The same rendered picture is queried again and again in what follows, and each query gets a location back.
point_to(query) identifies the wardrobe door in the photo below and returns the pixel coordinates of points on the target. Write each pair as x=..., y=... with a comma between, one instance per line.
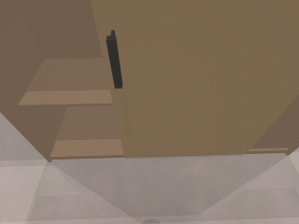
x=199, y=77
x=284, y=131

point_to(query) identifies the handle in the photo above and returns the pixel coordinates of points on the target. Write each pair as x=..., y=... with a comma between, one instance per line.
x=113, y=54

